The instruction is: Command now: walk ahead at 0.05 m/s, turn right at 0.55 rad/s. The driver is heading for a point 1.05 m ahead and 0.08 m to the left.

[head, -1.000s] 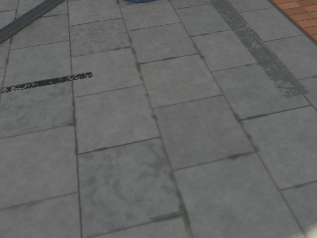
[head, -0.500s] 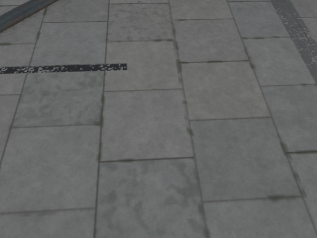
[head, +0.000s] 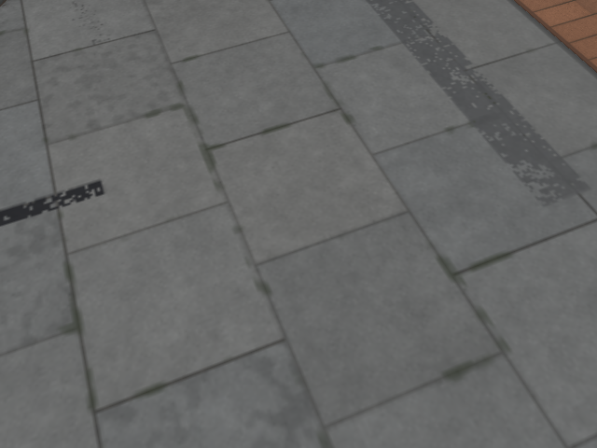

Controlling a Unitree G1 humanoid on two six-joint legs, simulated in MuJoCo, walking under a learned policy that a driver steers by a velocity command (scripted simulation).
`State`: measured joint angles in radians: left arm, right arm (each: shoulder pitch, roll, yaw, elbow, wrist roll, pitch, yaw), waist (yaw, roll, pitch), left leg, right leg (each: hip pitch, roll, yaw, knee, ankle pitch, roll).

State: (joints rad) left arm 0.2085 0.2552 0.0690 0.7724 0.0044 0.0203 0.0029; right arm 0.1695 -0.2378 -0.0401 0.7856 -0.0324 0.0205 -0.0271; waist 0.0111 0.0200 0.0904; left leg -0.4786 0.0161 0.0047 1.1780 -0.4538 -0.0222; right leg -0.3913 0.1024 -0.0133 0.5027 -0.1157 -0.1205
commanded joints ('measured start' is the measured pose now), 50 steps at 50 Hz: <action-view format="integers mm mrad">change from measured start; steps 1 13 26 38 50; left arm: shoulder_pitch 26 28 -28 -6 12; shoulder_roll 130 150 98 87 152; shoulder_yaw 33 48 2 -15 -13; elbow -54 -59 7 -19 -39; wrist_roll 7 25 7 -14 19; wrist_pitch -12 14 -10 -11 -21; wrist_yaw -1 -5 21 44 48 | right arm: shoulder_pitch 117 42 83 38 46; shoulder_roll -80 -97 -204 -212 -165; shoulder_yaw -22 -22 -31 -85 -68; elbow -28 -61 -19 -11 -6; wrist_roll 1 23 27 23 17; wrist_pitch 20 12 -36 23 52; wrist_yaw -2 -13 12 24 59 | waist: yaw -32 20 -11 10 -1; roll -58 -144 145 123 -147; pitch -175 -159 -93 -167 -79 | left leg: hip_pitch -2 60 355 328 -92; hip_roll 4 -38 147 90 -72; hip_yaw -35 -49 -355 -485 -60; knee -56 -391 -828 -793 -110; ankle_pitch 57 47 654 626 45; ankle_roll -11 5 179 181 -37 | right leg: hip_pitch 132 142 54 156 376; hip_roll -244 -219 -16 -10 -328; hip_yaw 316 471 64 65 132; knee -206 -245 58 -2 -184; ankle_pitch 225 -200 -221 -258 373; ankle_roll -130 -89 120 115 -80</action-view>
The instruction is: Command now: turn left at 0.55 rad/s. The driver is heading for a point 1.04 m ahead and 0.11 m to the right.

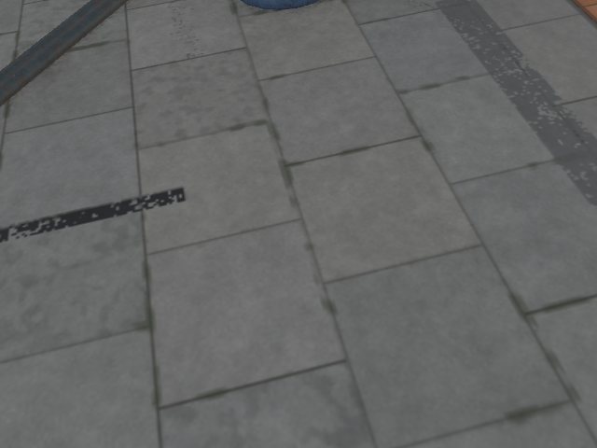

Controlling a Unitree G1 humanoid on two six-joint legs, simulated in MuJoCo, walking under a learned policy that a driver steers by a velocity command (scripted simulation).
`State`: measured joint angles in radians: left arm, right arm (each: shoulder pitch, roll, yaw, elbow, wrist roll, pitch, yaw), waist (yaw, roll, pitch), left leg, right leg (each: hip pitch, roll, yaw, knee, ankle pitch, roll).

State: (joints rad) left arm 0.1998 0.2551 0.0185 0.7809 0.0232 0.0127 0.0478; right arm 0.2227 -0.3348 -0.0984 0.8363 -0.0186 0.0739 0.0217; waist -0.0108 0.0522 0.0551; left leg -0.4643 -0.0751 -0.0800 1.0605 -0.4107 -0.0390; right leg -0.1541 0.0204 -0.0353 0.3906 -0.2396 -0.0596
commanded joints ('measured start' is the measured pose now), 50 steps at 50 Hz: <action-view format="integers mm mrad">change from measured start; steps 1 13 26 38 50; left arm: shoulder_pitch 40 57 67 140 80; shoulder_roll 157 108 97 323 189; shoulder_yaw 41 23 58 110 83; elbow -42 17 55 -24 -41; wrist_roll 0 -12 -7 -4 -18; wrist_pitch -14 -12 54 9 12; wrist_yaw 2 -42 -58 -63 -43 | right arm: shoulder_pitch -27 25 -81 -103 -81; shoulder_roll -64 -19 -38 5 -52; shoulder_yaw -6 44 48 38 22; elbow -65 -54 -50 -121 -88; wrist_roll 4 -14 -3 -5 -6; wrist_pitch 1 -31 -47 -33 -19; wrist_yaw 13 -23 -72 -44 -41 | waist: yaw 32 -16 2 59 36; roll -184 -91 78 -413 -155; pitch -45 -120 -6 -34 -57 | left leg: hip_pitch -111 532 368 -133 -141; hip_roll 26 142 339 59 90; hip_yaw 31 -7 42 244 35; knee -21 -842 -785 -154 -71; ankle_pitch -2 352 447 -239 59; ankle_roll -22 81 258 9 -15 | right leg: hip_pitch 160 -119 -313 80 117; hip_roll -259 -209 -33 -410 -181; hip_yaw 153 68 32 601 382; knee -69 110 593 -147 -85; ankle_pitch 494 349 -204 372 332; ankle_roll -148 -30 97 -178 -169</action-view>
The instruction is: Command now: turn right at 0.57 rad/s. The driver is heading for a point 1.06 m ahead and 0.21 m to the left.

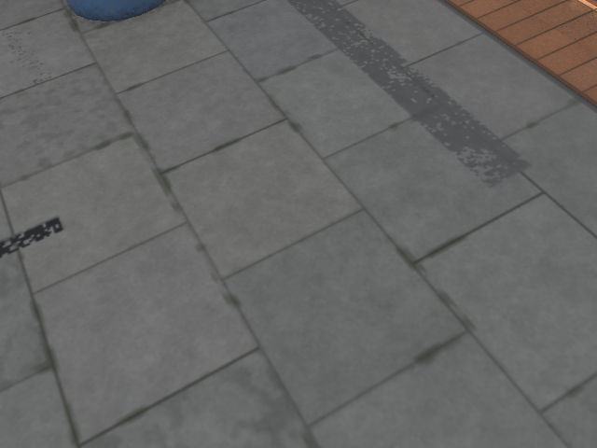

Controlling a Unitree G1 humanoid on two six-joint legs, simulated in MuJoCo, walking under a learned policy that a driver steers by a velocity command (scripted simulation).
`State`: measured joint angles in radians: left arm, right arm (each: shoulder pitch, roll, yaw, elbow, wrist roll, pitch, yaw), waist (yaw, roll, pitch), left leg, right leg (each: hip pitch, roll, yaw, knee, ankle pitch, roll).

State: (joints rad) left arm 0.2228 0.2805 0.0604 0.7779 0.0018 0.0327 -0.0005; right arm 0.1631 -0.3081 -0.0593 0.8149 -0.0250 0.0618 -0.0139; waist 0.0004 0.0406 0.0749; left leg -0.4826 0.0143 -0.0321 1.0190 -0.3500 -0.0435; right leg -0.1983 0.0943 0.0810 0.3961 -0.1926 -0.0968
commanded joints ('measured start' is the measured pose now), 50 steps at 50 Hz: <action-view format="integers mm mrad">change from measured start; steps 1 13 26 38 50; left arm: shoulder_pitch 63 -10 -83 162 252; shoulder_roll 168 136 61 103 153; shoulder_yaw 43 -10 -22 -6 -8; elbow -39 16 -46 28 125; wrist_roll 6 18 14 25 18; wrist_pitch -8 -22 -77 -133 -112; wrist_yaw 6 38 -9 12 30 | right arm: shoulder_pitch -29 49 81 -34 10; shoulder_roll -79 -67 -151 -43 -50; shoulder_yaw -18 7 -61 -25 0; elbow -72 -8 -3 -92 -131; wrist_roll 1 12 9 -14 -28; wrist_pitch -8 -36 -54 -68 -84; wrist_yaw -7 -10 22 87 80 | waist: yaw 30 -18 -2 41 -66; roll -147 -82 103 -137 -169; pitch -76 -74 -58 0 -149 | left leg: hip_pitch -124 364 241 -330 267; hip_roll -2 2 88 5 -129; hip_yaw -16 -36 -384 -28 163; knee -52 -663 -796 94 -450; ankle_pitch -8 211 -109 140 162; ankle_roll -12 74 256 77 222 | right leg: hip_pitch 161 -18 -86 258 224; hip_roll -255 -236 -18 -320 -342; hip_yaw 284 179 -83 34 -236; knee -88 5 164 -243 221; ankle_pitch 271 263 -221 147 1036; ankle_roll -135 -38 88 -30 3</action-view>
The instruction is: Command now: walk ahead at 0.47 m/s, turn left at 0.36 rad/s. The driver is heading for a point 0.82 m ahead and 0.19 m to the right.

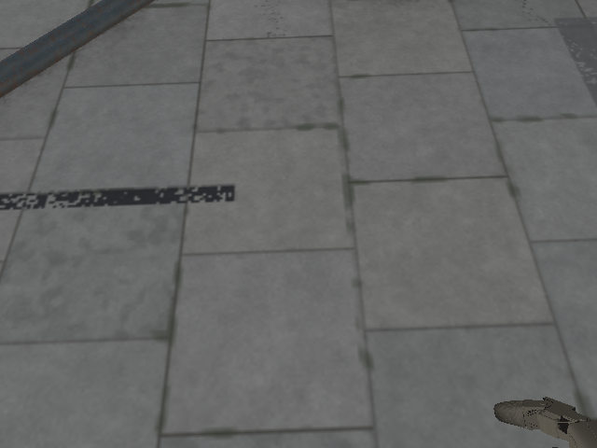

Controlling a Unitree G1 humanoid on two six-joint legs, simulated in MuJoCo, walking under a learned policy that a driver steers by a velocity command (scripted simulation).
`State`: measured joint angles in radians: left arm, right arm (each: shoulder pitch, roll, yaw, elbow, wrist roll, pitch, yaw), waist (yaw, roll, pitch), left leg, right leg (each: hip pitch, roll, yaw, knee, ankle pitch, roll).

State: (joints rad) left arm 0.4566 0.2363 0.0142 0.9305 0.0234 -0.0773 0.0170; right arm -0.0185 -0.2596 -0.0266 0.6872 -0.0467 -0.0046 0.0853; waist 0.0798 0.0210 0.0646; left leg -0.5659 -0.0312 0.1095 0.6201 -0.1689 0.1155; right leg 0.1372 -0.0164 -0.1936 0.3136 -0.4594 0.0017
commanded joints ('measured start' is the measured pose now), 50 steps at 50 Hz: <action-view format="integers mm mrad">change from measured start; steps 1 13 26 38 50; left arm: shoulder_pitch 3 -112 -337 -156 3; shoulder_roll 190 65 57 165 211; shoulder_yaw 32 38 24 80 95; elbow -31 -72 -174 -97 -94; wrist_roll -6 0 12 -25 -7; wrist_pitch -2 60 52 15 23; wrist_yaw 7 -55 -70 -23 -7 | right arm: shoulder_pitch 358 323 441 303 -50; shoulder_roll -130 -80 -138 -73 -96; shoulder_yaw -50 -33 -27 -11 2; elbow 57 154 238 68 -82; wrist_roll -15 27 20 -7 17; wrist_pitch -25 -102 -77 -35 -51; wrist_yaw -38 -78 -128 -75 -65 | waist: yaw -226 -58 -71 -118 4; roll -117 32 77 -10 -99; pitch -212 5 -32 -55 -31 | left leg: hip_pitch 600 421 722 -10 -35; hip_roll -47 221 271 129 55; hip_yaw -49 -114 102 -124 -128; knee -114 -502 -222 497 -16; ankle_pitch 3 265 1057 -124 109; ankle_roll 96 47 -28 -154 -140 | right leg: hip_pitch -264 -762 -640 -312 -138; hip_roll -211 -87 72 -103 -101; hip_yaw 20 247 22 457 557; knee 513 798 319 -89 10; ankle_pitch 1115 310 284 678 714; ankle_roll -88 -46 -147 -310 -212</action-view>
